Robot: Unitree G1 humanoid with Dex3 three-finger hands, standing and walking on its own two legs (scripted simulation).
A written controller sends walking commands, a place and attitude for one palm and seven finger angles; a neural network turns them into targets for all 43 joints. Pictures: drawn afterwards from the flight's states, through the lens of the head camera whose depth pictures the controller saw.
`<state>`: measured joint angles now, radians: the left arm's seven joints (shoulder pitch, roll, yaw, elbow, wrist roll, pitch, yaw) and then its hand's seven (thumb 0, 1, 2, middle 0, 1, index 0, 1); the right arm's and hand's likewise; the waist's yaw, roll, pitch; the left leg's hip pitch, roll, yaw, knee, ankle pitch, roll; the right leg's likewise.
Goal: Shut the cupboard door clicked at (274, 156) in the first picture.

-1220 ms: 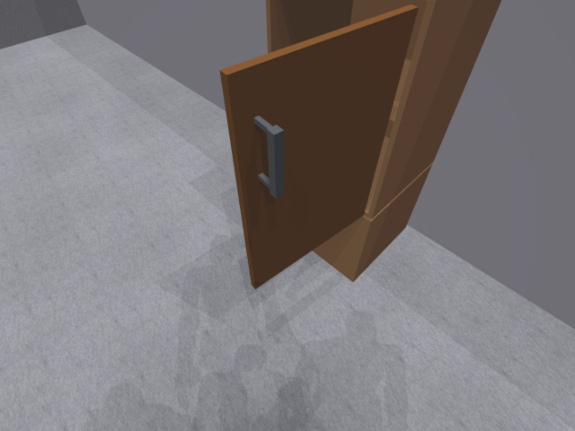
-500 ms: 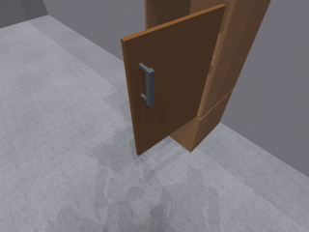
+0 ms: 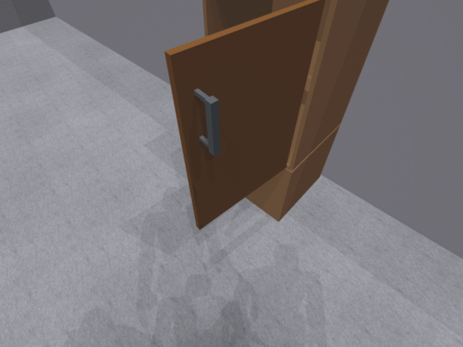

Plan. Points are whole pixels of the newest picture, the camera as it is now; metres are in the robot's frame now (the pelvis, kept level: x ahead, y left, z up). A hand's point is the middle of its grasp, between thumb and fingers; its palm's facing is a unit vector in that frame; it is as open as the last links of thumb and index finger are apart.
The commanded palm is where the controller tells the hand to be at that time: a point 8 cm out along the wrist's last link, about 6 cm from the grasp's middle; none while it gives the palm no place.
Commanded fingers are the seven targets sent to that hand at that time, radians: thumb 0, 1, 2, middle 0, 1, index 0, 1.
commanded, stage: walk to a spot facing it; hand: left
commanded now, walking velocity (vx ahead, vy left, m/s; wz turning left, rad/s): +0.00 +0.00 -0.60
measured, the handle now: (207, 123) +0.51 +0.09 +0.10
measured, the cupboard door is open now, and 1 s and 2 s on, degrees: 83 83 83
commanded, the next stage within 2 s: none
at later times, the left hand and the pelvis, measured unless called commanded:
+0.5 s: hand out of the picture +0.10 +0.17 -0.16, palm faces -0.19 -0.93 -0.32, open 7.4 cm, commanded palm none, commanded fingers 0.00 0.90 0.90 -0.20 -0.30 -0.20 -0.30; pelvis -0.03 -0.03 -0.02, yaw -15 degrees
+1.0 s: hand (175, 346) +0.15 +0.13 -0.17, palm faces -0.46 -0.86 -0.20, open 7.4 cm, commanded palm none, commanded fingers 0.00 0.90 0.90 -0.20 -0.30 -0.20 -0.30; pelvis -0.02 -0.01 +0.00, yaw -32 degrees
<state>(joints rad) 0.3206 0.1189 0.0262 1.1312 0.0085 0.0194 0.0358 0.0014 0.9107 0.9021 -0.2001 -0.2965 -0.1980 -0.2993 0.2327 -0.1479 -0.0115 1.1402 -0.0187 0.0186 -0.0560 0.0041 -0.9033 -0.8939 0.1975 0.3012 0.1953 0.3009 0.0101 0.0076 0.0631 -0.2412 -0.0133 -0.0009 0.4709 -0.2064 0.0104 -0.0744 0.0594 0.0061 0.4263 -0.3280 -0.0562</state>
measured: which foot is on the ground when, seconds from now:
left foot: down 0.00-0.42, up 0.44-0.78, down 0.80-1.00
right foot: down 0.00-0.20, up 0.22-0.42, down 0.44-0.80, up 0.82-1.00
